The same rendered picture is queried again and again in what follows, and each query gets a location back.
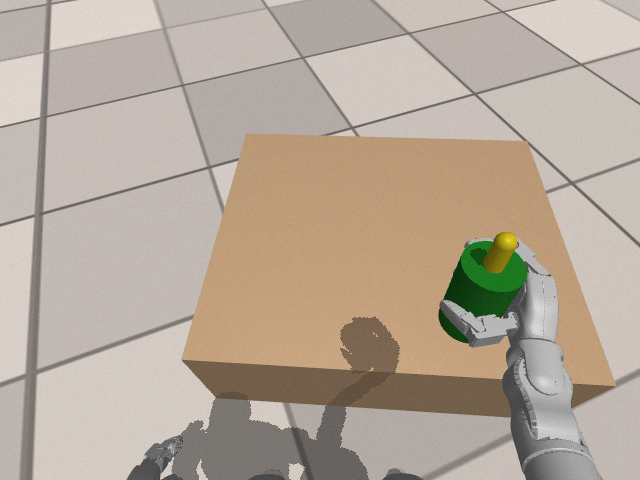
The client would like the right robot hand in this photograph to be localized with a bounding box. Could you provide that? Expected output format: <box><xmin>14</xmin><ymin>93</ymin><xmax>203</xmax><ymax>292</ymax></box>
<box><xmin>439</xmin><ymin>236</ymin><xmax>559</xmax><ymax>348</ymax></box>

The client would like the bottle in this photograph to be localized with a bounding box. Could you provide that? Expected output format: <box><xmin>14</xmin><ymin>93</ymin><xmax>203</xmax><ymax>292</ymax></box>
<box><xmin>438</xmin><ymin>232</ymin><xmax>527</xmax><ymax>343</ymax></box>

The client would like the left robot hand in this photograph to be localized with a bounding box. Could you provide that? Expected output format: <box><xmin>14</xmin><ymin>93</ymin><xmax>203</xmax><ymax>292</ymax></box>
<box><xmin>127</xmin><ymin>436</ymin><xmax>183</xmax><ymax>480</ymax></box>

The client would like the right robot arm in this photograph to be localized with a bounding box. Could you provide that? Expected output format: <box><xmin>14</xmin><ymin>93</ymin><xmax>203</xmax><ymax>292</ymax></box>
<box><xmin>502</xmin><ymin>338</ymin><xmax>601</xmax><ymax>480</ymax></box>

